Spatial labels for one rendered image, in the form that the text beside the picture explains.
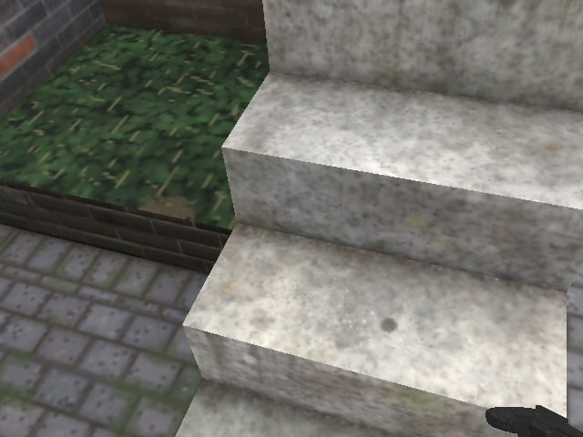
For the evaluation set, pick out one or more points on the right robot hand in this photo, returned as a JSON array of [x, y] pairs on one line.
[[528, 422]]

